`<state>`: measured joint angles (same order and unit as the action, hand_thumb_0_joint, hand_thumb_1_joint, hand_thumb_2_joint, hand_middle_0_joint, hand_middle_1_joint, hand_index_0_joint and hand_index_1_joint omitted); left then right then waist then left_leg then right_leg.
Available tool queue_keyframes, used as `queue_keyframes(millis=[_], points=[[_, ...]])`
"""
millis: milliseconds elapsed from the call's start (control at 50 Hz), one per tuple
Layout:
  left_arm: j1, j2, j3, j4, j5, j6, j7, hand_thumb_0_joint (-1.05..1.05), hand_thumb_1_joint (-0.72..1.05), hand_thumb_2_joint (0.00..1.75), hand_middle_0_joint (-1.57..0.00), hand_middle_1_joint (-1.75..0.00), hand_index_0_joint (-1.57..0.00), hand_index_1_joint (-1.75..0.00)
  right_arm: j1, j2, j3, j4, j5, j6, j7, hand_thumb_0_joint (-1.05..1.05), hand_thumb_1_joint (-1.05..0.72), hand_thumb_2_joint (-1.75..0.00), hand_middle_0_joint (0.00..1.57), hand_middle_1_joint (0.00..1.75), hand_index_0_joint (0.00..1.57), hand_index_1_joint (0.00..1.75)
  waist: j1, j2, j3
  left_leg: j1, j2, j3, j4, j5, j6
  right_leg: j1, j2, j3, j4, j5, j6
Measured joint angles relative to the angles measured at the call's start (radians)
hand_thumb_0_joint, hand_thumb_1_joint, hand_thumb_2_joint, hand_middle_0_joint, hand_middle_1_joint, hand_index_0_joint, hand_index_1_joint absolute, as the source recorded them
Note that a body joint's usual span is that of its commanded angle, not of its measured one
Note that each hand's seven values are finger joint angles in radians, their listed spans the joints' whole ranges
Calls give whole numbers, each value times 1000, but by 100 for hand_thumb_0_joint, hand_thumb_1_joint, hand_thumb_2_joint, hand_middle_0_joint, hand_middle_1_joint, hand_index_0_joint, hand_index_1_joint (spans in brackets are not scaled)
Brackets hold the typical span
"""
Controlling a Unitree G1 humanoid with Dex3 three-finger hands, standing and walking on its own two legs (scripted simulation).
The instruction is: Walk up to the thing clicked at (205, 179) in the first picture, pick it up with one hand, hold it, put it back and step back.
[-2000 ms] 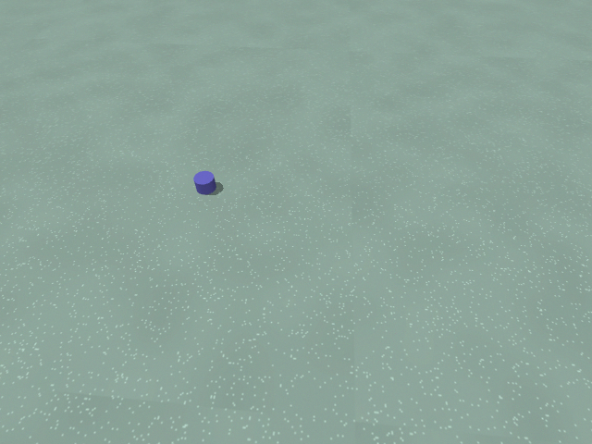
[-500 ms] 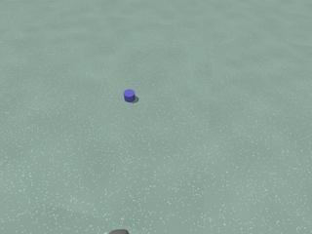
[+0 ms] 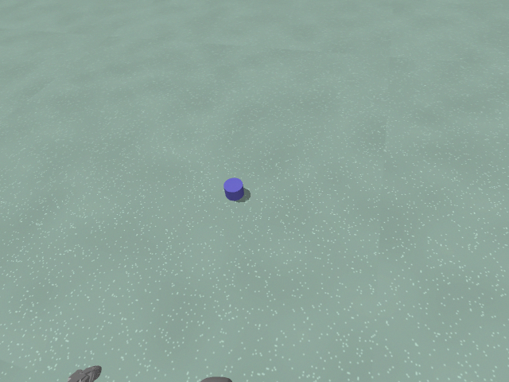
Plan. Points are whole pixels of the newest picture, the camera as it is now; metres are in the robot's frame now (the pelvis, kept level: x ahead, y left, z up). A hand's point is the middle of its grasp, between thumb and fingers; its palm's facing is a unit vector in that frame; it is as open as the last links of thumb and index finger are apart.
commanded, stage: walk up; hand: left
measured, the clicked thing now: (234, 189) +1.09 +0.19 -0.73
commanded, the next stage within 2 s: none
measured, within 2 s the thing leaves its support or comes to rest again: neither
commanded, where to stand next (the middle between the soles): +0.74 -0.02 m, yaw +0 degrees
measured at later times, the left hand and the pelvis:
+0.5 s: hand (127, 313) +0.27 +0.29 -0.15, palm faces -0.05 -0.94 -0.33, open 7.4 cm; pelvis +0.23 +0.02 +0.01, yaw +0 degrees
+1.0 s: hand (161, 229) +0.45 +0.25 -0.12, palm faces -0.03 -0.92 -0.39, open 7.4 cm; pelvis +0.42 -0.03 +0.01, yaw +0 degrees
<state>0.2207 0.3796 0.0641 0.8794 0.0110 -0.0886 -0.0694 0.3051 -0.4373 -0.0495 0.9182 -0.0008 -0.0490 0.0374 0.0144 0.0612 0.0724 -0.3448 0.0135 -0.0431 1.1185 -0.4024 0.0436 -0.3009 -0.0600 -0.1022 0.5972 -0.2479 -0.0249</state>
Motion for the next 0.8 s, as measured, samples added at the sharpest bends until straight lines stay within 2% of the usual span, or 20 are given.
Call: queue_keyframes(millis=[60,140,200,260,280,300,320,380,420,480,540,580,680,700,720,760,800], points=[[47,-10,-11,0,1,0,5,0,90,90,-21,-30,-20,-30,-31,-6,-4,-21,-3,-7,14,1,-90,-90,21,30,20,30,13,6,-6,-100,20,11,-65,66,-11,77,11,-9,-82,0,-2],[101,4,-11,-5,8,1,6,0,90,90,-21,-30,-20,-30,-61,0,-11,-47,-16,-4,33,0,-90,-90,21,30,20,30,27,-13,-5,-165,59,43,-276,139,-36,151,21,-21,-138,-29,-3],[130,23,-9,-10,11,5,5,0,90,90,-21,-30,-20,-30,-80,7,-15,-52,-22,-1,43,0,-90,-90,21,30,20,30,41,-32,3,-160,73,64,-430,214,-33,197,26,-30,-137,-75,11],[158,42,-9,-11,9,14,4,0,90,90,-21,-30,-20,-30,-92,13,-19,-56,-23,-2,47,0,-90,-90,21,30,20,30,50,-52,1,-111,64,93,-530,248,-22,231,22,-35,-94,-152,27],[169,47,-11,-12,8,18,5,0,90,90,-21,-30,-20,-30,-92,11,-19,-60,-26,-8,47,0,-90,-90,21,30,20,30,51,-59,-3,-84,54,101,-556,252,-15,234,16,-33,-59,-188,32],[173,54,-12,-9,6,24,10,0,90,90,-21,-30,-20,-30,-99,16,-22,-63,-31,-16,43,0,-90,-90,21,30,20,30,48,-80,0,-74,37,111,-545,278,-13,221,-5,-25,10,-226,23],[168,53,-12,-2,2,33,16,0,90,90,-21,-30,-20,-30,-105,20,-23,-71,-38,-24,37,0,-90,-90,21,30,20,30,45,-96,8,-75,26,122,-506,250,-13,183,-19,2,124,-230,5],[147,52,-24,15,-4,52,29,1,90,90,-21,-30,-20,-30,-104,37,-16,-96,-16,-34,25,0,-90,-90,21,30,20,30,21,-109,15,-42,24,128,-474,180,-11,30,24,99,453,-223,-21],[134,58,-26,16,-8,48,29,1,90,90,-21,-30,-20,-30,-90,52,-4,-104,-6,-36,16,0,-90,-90,21,30,20,30,11,-125,13,10,23,137,-517,174,-15,-53,24,120,520,-181,-23],[113,62,-21,4,-8,41,19,1,90,90,-21,-30,-20,-30,-58,57,9,-106,-4,-40,11,0,-90,-90,21,30,20,30,0,-133,8,80,23,146,-578,168,-20,-140,-7,115,454,-136,-7],[92,61,-16,-7,0,44,3,0,90,90,-21,-30,-20,-30,-26,47,11,-104,-10,-39,13,0,-90,-90,21,30,21,30,-13,-124,5,134,26,152,-612,148,-22,-186,-40,99,313,-93,11],[76,58,-12,-8,5,46,-8,0,90,90,-21,-30,-20,-30,-6,35,8,-100,-11,-37,16,0,-90,-90,21,30,21,30,-24,-113,4,164,30,154,-621,127,-28,-193,-53,91,214,-39,13],[57,60,1,-6,11,32,-21,0,90,90,-21,-30,-20,-30,40,2,-2,-79,-11,-17,18,0,-89,-90,21,31,21,31,-43,-78,-19,204,52,150,-551,18,-51,-122,-44,66,29,54,6],[58,63,5,-8,13,23,-19,0,90,90,-21,-30,-20,-30,48,-5,-4,-75,-12,-11,16,0,-89,-90,21,31,21,31,-43,-66,-25,197,65,144,-500,-24,-46,-100,-29,60,16,63,11],[51,58,10,-9,16,14,-12,0,90,90,-21,-30,-20,-30,48,-12,-7,-66,-13,-5,12,0,-90,-90,21,31,21,30,-42,-38,-20,172,91,123,-415,-50,-24,-95,-10,43,46,44,17],[47,50,7,-23,13,-1,0,0,90,90,-21,-30,-20,-30,33,-10,-7,-40,-15,14,3,0,-90,-90,21,30,20,30,-28,-24,-13,84,70,68,-200,-79,-10,-88,-1,34,90,-4,17],[52,34,-4,-32,3,-4,8,0,90,90,-21,-30,-20,-30,13,-14,-3,-25,-9,21,1,1,-90,-90,21,30,20,30,-14,-11,-4,-1,44,46,-60,-51,-8,-51,2,32,66,-16,10]])
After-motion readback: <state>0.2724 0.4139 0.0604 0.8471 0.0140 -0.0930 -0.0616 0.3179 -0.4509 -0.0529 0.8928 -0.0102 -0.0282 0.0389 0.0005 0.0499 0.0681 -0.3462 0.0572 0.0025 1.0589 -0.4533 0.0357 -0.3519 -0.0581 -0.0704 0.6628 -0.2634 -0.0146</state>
